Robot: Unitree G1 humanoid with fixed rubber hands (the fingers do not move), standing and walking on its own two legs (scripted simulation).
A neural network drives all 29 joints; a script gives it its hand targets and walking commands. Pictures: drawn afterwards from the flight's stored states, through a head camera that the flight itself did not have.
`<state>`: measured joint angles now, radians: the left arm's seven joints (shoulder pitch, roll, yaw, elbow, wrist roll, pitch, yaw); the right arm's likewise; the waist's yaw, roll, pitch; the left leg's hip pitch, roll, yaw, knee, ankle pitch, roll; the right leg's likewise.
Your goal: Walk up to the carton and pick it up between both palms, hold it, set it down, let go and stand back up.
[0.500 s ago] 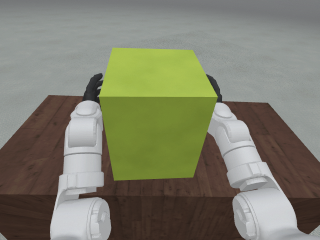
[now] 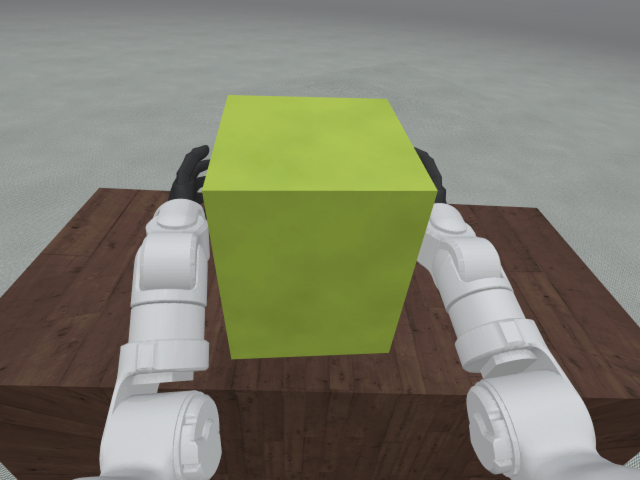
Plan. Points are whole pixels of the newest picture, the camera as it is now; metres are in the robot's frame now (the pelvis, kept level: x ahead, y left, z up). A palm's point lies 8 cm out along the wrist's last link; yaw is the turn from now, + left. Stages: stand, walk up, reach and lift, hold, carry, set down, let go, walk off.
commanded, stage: hold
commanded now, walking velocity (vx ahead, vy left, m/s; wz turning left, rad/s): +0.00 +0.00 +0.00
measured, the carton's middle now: (310, 227) +0.38 +0.01 +0.20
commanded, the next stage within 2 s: none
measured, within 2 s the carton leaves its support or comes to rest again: neither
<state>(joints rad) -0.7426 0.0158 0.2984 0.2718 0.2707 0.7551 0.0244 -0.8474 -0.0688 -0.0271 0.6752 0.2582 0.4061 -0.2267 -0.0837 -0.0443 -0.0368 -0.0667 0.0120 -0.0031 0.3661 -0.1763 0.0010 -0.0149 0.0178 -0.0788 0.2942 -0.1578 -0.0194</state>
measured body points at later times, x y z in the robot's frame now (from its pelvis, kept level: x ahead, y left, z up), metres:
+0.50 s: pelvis +0.01 -0.01 +0.00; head -0.05 +0.02 +0.45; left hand +0.39 +0.15 +0.22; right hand +0.39 -0.14 +0.22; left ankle +0.02 +0.11 -0.75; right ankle +0.01 -0.10 -0.75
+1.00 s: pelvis +0.01 +0.00 +0.00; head -0.06 +0.02 +0.44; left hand +0.38 +0.16 +0.22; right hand +0.39 -0.14 +0.23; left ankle +0.02 +0.11 -0.75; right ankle +0.01 -0.10 -0.75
